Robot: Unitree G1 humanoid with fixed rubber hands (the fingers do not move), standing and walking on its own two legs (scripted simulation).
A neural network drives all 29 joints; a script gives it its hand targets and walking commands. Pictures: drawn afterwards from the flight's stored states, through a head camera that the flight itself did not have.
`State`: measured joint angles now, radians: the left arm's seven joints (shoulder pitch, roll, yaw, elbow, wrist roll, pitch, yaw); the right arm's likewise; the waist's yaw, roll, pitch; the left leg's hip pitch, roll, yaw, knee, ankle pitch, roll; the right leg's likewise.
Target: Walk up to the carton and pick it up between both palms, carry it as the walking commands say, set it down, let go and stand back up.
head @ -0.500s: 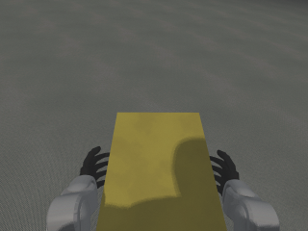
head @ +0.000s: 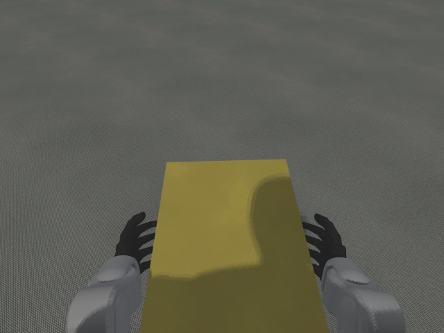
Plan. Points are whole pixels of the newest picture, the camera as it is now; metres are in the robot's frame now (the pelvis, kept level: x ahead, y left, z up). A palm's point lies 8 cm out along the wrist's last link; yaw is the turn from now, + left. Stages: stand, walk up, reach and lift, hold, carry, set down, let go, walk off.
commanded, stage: carry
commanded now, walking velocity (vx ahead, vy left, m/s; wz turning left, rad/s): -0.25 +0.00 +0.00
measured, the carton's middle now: (229, 264) +0.25 -0.01 +0.01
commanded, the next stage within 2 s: none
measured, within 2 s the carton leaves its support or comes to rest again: neither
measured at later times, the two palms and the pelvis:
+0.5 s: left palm out of the picture +0.06 +0.19 +0.09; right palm out of the picture +0.07 -0.12 +0.10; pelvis -0.16 +0.02 -0.01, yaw +2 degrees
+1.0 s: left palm out of the picture +0.01 +0.17 +0.08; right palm out of the picture +0.01 -0.14 +0.08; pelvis -0.22 +0.01 -0.01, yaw +1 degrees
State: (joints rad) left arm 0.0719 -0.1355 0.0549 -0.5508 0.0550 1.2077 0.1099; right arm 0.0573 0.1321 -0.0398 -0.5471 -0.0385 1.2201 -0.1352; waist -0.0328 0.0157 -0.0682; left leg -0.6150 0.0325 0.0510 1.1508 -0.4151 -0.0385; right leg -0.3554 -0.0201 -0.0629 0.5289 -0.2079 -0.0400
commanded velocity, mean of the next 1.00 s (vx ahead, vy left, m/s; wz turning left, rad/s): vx -0.01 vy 0.00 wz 0.00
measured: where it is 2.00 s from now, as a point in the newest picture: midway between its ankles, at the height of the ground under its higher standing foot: outside the picture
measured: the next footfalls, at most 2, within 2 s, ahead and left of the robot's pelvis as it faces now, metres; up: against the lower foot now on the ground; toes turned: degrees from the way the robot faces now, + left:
left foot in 0.20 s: -0.09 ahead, +0.12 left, +0.00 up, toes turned -9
right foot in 0.52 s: -0.13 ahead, -0.11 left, +0.00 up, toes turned +5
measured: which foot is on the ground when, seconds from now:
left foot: up 0.00-0.18, down 0.20-1.00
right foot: down 0.00-0.22, up 0.24-0.50, down 0.52-1.00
